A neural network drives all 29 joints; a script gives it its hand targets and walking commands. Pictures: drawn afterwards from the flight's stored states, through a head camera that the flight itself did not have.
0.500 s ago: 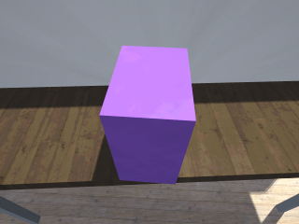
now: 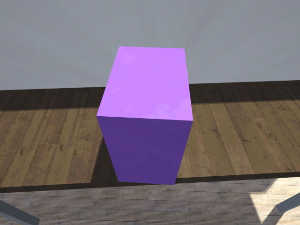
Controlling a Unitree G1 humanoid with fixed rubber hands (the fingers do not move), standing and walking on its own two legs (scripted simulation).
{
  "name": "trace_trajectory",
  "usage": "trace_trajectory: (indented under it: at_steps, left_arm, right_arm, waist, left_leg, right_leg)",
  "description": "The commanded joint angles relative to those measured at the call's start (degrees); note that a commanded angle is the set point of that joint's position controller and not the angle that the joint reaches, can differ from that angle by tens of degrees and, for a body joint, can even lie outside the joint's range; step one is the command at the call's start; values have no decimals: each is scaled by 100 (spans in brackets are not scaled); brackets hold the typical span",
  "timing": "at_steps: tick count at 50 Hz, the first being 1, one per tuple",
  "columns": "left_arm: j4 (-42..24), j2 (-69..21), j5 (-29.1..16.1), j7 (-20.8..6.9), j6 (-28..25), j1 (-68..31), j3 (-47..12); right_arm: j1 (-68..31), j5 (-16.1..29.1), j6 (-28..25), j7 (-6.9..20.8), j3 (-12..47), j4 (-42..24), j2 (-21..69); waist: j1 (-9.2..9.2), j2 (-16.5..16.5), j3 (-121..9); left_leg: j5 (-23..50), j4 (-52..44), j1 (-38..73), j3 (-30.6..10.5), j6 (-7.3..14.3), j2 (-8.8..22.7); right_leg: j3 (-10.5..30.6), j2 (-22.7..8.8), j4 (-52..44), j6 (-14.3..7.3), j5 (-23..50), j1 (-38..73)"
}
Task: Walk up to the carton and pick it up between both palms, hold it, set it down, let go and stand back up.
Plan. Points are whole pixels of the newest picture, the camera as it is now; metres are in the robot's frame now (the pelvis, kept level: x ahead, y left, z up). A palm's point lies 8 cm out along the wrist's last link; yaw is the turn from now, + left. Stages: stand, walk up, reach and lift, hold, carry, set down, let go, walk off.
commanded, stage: reach and lift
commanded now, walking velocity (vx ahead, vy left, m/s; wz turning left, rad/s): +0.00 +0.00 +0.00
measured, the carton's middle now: (148, 120) +0.37 +0.01 +0.09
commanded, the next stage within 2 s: none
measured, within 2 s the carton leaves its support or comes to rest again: neither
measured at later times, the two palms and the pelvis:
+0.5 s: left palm out of the picture +0.14 +0.27 -0.09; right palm out of the picture +0.11 -0.27 -0.08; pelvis -0.02 +0.02 -0.01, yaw +0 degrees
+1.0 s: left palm out of the picture +0.14 +0.24 -0.05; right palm out of the picture +0.11 -0.22 -0.03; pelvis -0.02 +0.02 +0.00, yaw -3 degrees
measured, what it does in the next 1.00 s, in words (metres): stands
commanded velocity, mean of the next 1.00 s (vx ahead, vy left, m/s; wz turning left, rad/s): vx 0.00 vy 0.00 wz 0.00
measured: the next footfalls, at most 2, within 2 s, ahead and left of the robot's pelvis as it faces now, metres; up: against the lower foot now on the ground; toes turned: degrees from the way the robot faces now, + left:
none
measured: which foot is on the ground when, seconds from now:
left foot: down 0.00-1.00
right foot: down 0.00-1.00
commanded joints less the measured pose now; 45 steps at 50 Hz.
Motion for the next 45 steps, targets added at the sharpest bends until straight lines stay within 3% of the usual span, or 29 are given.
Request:
trace_trajectory:
  at_steps: [1,2,4,5,6,7,9,10,11,13,14,15,17,19,23,24,28,33,35,37,38,45]
  left_arm:
    - [-2199,1238,47,311,1676,-2357,267]
    - [-2386,1090,11,338,2051,-2183,188]
    - [-2766,957,87,260,2643,-1865,96]
    - [-2927,939,206,226,2803,-1550,99]
    - [-2952,922,333,176,2920,-1343,218]
    - [-3288,871,444,131,2976,-1133,293]
    - [-3545,801,632,134,2941,-709,582]
    - [-3560,853,698,142,2851,-531,774]
    - [-3694,837,742,145,2795,-307,834]
    - [-3771,653,809,234,2703,-224,682]
    - [-3746,573,803,259,2662,-248,660]
    - [-3837,474,802,276,2630,-331,546]
    - [-3774,413,674,235,2599,-497,440]
    - [-3933,329,468,222,2551,-743,232]
    - [-4244,226,116,337,2435,-1020,33]
    - [-4240,242,85,359,2403,-900,74]
    - [-4478,49,-152,428,2133,-526,31]
    - [-4690,-57,-145,495,1824,-20,3]
    - [-4697,-80,-164,485,1764,100,8]
    - [-4572,-96,-146,474,1687,191,55]
    - [-4657,-169,-188,470,1651,228,-30]
    - [-5076,-196,-279,444,1283,253,-11]
  right_arm:
    - [-2218,-796,-742,463,-937,-829,-532]
    - [-2034,-649,-631,584,-1017,-810,-597]
    - [-1794,-380,-483,644,-1169,-929,-793]
    - [-1449,-89,-413,642,-1053,-930,-882]
    - [-1292,-16,-373,577,-1032,-922,-989]
    - [-974,81,-386,525,-977,-977,-952]
    - [-626,158,-416,419,-787,-937,-867]
    - [-636,237,-498,392,-634,-977,-845]
    - [-452,256,-556,357,-559,-1132,-792]
    - [-533,314,-618,410,-441,-1067,-867]
    - [-547,374,-611,440,-445,-1079,-841]
    - [-676,301,-630,454,-469,-1153,-792]
    - [-765,210,-534,438,-586,-1511,-620]
    - [-725,75,-427,449,-633,-1996,-449]
    - [-698,-63,-217,580,-835,-2548,-241]
    - [-551,-40,-171,579,-804,-2762,-167]
    - [-124,-109,-154,589,-880,-3285,-44]
    - [72,-101,-199,542,-824,-3757,115]
    - [102,-130,-187,534,-875,-3930,119]
    - [196,-56,-157,462,-769,-4168,232]
    - [173,-70,-125,447,-860,-4172,185]
    - [533,-10,-7,332,-674,-4812,723]
  waist:
    - [-153,-864,428]
    - [-171,-753,383]
    - [-188,-478,-454]
    - [-171,-154,-899]
    - [-147,-166,-1130]
    - [-223,-99,-1503]
    - [-136,-13,-1862]
    - [-39,61,-1789]
    - [0,-78,-1785]
    - [-80,174,-1297]
    - [3,292,-960]
    - [-36,318,-732]
    - [-147,-15,-85]
    - [-278,-336,156]
    - [-256,-79,122]
    - [-182,32,131]
    - [-147,-56,-296]
    - [-10,44,-330]
    - [18,1,-263]
    - [80,-249,-92]
    - [27,-194,-53]
    - [152,-220,62]
  left_leg:
    - [-1388,789,-1065,138,327,-151]
    - [-1366,966,-1012,169,303,-149]
    - [-630,1275,-702,87,179,-41]
    - [-253,1339,-463,145,121,-42]
    - [126,1492,-284,176,88,-112]
    - [498,1536,-93,184,57,-149]
    - [1196,1485,-94,185,-4,-231]
    - [1218,1374,-66,151,-25,-268]
    - [1327,1314,43,155,-20,-304]
    - [1350,1072,279,65,-53,-266]
    - [1225,935,364,30,-40,-261]
    - [1165,837,381,30,-61,-272]
    - [92,492,295,50,57,-302]
    - [-232,312,-41,102,118,-282]
    - [-559,-34,-151,124,132,-174]
    - [-508,-32,-146,135,110,-194]
    - [-143,-188,94,131,67,-142]
    - [102,-438,165,208,63,-138]
    - [14,-547,115,231,77,-146]
    - [-114,-617,89,268,150,-174]
    - [-142,-730,30,266,171,-182]
    - [-132,-891,215,357,203,-246]
  right_leg:
    - [-52,-439,269,46,-1639,-1099]
    - [-27,-450,362,-59,-1622,-1216]
    - [-107,-415,820,-78,-242,-1055]
    - [-138,-403,985,-68,414,-734]
    - [-19,-470,1020,-35,1056,-641]
    - [-46,-467,1141,25,1619,-408]
    - [19,-428,1207,86,2754,271]
    - [54,-454,1133,117,2839,452]
    - [36,-395,1091,145,3086,534]
    - [-99,-239,858,95,2417,402]
    - [-95,-221,641,70,1949,225]
    - [-124,-181,505,31,1630,67]
    - [-50,-271,160,65,683,-201]
    - [4,-310,58,111,606,-98]
    - [-90,-265,-37,19,26,-124]
    - [-12,-297,-78,-7,-1,-191]
    - [-120,-182,-99,1,459,59]
    - [-162,-61,-229,48,553,227]
    - [-145,-44,-286,47,429,278]
    - [-80,-68,-421,93,338,307]
    - [-106,-51,-392,116,360,374]
    - [133,-141,-704,154,21,289]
